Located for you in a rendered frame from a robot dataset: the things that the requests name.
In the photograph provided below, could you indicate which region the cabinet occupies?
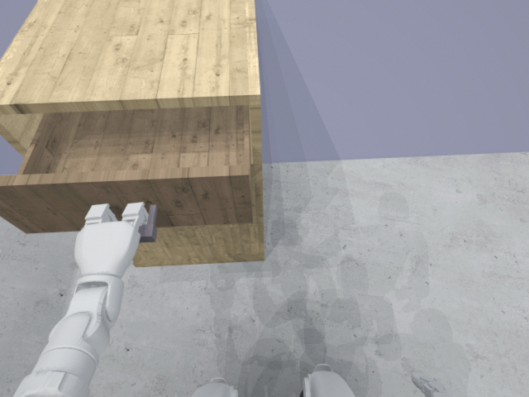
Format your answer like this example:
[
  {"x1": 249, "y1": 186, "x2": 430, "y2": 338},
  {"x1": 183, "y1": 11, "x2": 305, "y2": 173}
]
[{"x1": 0, "y1": 0, "x2": 265, "y2": 267}]

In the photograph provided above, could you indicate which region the left robot forearm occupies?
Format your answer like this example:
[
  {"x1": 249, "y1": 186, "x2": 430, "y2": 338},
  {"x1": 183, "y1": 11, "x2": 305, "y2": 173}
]
[{"x1": 13, "y1": 274, "x2": 124, "y2": 397}]

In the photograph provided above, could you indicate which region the robot left hand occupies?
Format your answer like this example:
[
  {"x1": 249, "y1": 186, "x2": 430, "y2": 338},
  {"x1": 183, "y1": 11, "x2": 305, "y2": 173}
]
[{"x1": 74, "y1": 202, "x2": 149, "y2": 279}]

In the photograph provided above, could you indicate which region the handle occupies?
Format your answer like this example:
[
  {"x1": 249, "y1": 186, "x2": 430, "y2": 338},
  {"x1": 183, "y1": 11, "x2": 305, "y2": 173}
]
[{"x1": 81, "y1": 205, "x2": 158, "y2": 242}]

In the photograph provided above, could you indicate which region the right robot thigh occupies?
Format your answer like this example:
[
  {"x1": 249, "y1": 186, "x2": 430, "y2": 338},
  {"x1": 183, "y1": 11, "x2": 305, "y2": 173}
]
[{"x1": 303, "y1": 371, "x2": 355, "y2": 397}]

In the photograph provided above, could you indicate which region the drawer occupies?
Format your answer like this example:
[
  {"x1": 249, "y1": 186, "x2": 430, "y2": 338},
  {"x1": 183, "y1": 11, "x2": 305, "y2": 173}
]
[{"x1": 0, "y1": 105, "x2": 253, "y2": 234}]

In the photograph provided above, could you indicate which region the robot right hand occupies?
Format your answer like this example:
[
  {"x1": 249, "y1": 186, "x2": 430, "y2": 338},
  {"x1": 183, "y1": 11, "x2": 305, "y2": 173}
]
[{"x1": 412, "y1": 372, "x2": 455, "y2": 397}]

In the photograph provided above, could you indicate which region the right robot shin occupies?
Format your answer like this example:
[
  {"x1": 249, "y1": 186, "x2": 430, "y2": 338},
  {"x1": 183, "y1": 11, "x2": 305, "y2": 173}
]
[{"x1": 312, "y1": 364, "x2": 331, "y2": 373}]

